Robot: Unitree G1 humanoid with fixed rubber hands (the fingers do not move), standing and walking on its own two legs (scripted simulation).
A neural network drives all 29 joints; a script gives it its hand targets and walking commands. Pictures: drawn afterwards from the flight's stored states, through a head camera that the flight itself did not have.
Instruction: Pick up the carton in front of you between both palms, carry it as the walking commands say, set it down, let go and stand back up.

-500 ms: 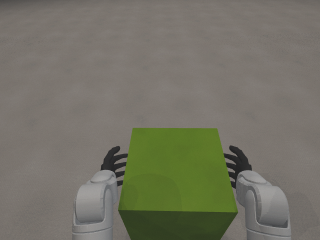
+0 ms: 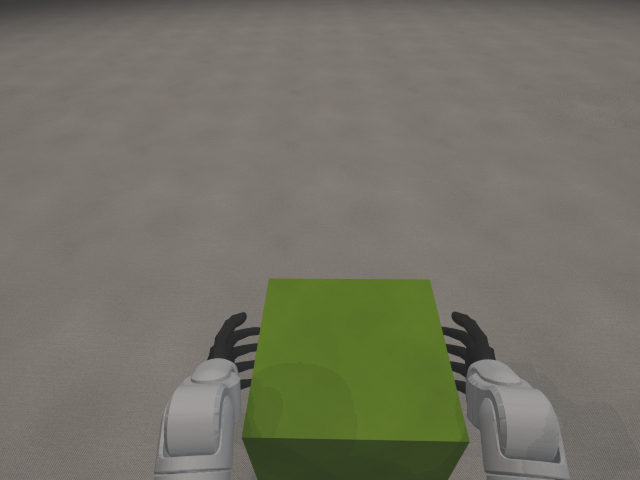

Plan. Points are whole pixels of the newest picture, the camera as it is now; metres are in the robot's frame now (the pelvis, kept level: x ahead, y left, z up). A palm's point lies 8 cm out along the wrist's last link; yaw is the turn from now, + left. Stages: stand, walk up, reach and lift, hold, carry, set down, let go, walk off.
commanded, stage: carry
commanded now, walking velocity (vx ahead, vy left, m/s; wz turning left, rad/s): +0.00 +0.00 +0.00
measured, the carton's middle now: (348, 398) +0.27 +0.00 -0.02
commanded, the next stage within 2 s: hold in 0.86 s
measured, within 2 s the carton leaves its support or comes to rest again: neither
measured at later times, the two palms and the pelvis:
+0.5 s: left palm (233, 375) +0.27 +0.15 +0.04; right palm (474, 376) +0.27 -0.15 +0.04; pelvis -0.02 +0.00 +0.00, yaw +0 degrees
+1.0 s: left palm (243, 384) +0.26 +0.13 +0.04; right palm (491, 389) +0.25 -0.17 +0.04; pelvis -0.02 -0.01 +0.01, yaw -4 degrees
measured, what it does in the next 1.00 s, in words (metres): stands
